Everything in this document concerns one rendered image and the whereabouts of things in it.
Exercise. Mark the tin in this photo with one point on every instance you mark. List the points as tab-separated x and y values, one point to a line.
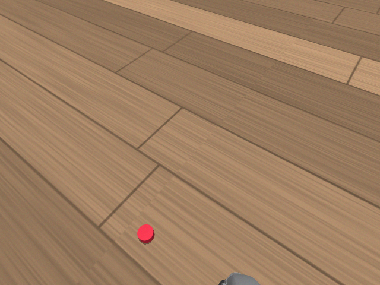
145	233

